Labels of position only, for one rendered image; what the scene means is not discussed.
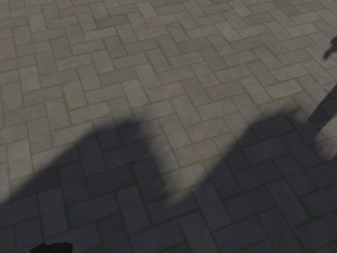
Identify robot left hand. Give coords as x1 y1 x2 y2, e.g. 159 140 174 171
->
28 242 73 253

